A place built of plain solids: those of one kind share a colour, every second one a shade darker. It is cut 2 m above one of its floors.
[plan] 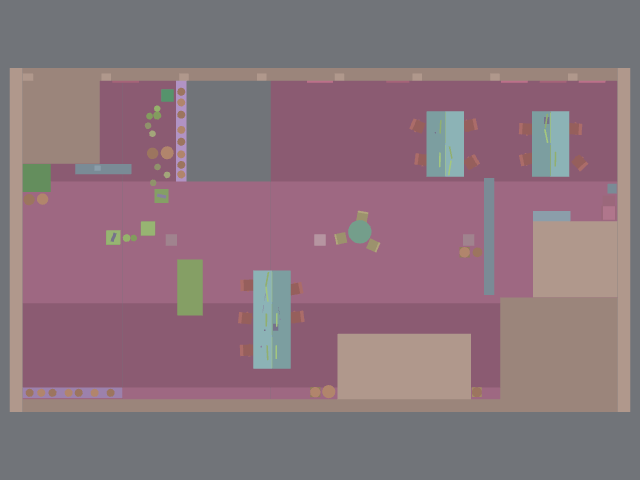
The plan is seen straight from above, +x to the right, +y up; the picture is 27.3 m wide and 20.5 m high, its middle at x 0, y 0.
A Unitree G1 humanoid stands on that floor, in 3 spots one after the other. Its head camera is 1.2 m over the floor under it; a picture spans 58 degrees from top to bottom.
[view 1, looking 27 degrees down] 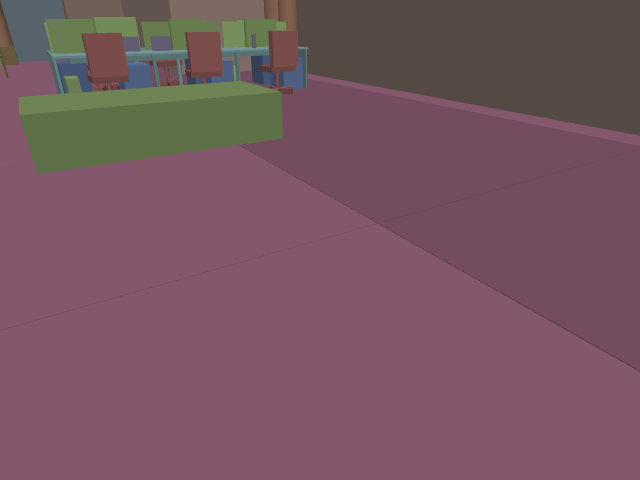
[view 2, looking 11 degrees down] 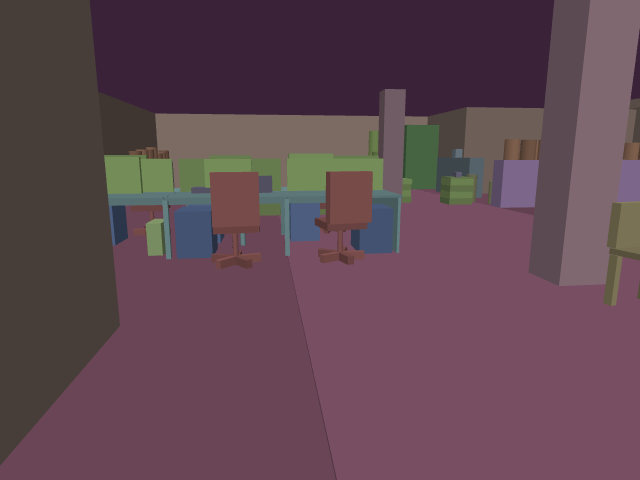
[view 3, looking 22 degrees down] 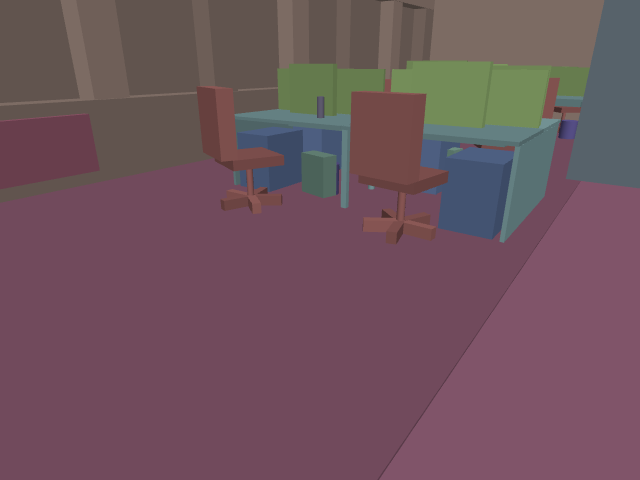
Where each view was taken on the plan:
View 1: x -10.45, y -1.00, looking -32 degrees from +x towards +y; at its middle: floor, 2.64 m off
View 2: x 3.83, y -2.94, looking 173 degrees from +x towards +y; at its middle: pedestal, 6.21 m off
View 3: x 1.48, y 2.08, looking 36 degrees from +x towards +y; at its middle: floor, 3.20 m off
